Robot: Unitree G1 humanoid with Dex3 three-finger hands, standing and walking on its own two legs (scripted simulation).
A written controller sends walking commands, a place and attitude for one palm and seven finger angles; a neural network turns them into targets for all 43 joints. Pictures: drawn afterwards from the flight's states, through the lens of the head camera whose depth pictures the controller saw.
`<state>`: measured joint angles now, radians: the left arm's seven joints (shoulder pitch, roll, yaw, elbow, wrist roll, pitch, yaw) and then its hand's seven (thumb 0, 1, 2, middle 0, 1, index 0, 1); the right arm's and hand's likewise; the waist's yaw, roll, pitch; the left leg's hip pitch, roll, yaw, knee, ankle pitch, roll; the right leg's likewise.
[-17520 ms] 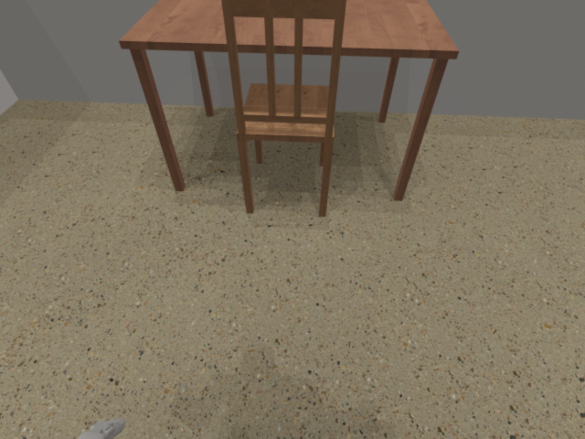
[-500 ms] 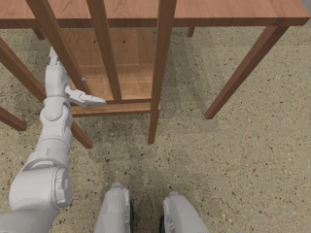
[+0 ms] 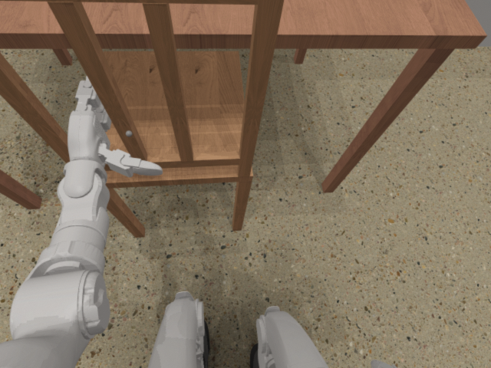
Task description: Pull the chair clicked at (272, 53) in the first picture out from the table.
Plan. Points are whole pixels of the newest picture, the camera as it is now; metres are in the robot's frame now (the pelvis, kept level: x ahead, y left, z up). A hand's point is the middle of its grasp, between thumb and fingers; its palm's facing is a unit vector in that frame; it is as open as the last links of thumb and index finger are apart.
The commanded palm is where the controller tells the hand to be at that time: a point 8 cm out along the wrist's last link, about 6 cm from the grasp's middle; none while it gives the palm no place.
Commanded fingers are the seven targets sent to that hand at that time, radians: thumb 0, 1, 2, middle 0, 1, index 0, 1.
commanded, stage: hook a spindle and tug to test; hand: left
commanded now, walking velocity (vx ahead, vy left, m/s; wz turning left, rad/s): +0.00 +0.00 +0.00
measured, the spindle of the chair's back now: (114, 104) +0.51 +0.19 +0.06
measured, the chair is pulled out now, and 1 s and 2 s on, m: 0.00 0.00 0.07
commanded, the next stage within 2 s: step backward, pulling the chair out in 1.40 s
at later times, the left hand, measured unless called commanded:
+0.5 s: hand (132, 130) +0.48 +0.17 +0.04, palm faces +0.08 -1.00 -0.04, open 11.2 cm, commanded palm +0.45 +0.20 +0.04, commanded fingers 0.00 0.40 0.68 -0.50 -1.45 -0.50 -1.45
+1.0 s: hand (132, 131) +0.48 +0.17 +0.04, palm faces +0.08 -1.00 -0.02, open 5.7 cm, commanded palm +0.44 +0.20 +0.04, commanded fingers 0.00 0.90 0.90 -0.50 -1.45 -0.50 -1.45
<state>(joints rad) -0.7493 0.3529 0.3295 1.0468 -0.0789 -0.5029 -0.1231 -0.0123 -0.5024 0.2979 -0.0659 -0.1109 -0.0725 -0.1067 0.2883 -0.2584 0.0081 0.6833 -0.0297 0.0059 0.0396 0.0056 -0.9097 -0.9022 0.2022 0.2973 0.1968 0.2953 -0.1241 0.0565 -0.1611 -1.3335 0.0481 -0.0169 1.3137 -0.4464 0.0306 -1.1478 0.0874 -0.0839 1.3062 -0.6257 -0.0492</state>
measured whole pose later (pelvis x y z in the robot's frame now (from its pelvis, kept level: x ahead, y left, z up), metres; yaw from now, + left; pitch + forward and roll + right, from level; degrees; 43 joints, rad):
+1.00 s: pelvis +0.01 +0.00 +0.01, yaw +0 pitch +26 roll -4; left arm -0.67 0.30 0.29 0.93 -0.11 -0.49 -0.08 0.01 0.70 0.77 -0.40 -1.40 -0.39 -1.44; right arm 0.28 -0.25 -0.01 0.66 -0.03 0.05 0.06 0.01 -0.91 -0.90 0.20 0.30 0.20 0.30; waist -0.12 0.06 -0.17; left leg -1.29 0.05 -0.01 1.28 -0.45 0.03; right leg -1.11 0.09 -0.07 1.27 -0.63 -0.05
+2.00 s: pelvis +0.01 +0.02 +0.11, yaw -1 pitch +10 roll +0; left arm -0.59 0.19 0.08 1.08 -0.10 -0.22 0.07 0.08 0.68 0.74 -0.28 -1.12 -0.49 -1.44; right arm 0.23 -0.25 -0.02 0.69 0.02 0.13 -0.09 0.00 -0.91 -0.90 0.20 0.30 0.20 0.30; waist -0.08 0.02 0.06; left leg -0.61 0.00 0.11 0.65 -0.22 0.07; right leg -0.50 0.05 0.04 0.71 -0.38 -0.01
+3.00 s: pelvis -0.06 -0.03 +0.13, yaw -3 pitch +2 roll +1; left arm -0.56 0.16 0.12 1.11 -0.11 -0.21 0.09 0.06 0.63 0.77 -0.27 -1.04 -0.50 -1.44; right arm 0.18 -0.26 -0.02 0.84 0.05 -0.04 -0.10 0.01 -0.91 -0.90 0.21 0.30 0.20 0.30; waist -0.04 0.06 0.21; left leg -0.53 0.00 -0.03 0.86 -0.39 -0.03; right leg -0.39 0.06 -0.04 0.54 -0.19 -0.09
